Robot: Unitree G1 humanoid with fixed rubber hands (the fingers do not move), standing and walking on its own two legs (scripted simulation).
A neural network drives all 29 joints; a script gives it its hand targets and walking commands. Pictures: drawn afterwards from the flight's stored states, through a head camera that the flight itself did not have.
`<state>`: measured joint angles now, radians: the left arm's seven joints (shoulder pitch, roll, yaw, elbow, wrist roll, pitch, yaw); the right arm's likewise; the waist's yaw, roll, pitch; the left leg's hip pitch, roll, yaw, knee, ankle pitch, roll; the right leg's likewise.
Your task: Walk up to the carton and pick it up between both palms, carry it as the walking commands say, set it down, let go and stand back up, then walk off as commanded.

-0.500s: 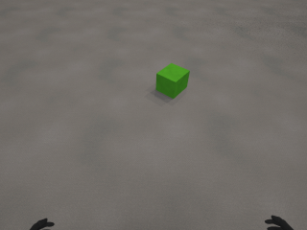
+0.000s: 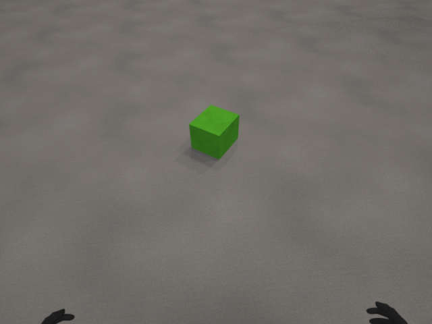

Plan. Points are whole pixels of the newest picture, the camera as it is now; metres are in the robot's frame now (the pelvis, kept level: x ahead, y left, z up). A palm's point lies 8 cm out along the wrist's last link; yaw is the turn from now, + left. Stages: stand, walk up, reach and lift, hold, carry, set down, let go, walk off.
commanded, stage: walk up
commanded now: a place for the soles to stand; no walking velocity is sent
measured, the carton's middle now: (214, 131) +1.43 -0.01 -0.65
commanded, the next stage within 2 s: none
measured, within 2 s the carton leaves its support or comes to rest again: neither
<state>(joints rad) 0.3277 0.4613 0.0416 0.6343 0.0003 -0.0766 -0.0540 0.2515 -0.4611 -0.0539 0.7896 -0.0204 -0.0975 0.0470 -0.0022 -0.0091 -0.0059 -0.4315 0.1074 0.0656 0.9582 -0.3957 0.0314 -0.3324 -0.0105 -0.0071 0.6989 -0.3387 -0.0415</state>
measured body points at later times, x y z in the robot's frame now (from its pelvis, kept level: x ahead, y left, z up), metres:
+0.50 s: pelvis +0.19 -0.03 -0.01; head +0.19 -0.05 +0.44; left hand +0.33 +0.28 -0.07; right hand +0.24 -0.38 -0.11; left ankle +0.14 +0.15 -0.69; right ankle +0.28 -0.13 -0.72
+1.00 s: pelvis +0.35 -0.03 +0.01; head +0.37 -0.02 +0.46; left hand +0.47 +0.28 -0.08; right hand +0.38 -0.38 -0.08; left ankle +0.37 +0.10 -0.72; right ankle +0.39 -0.15 -0.68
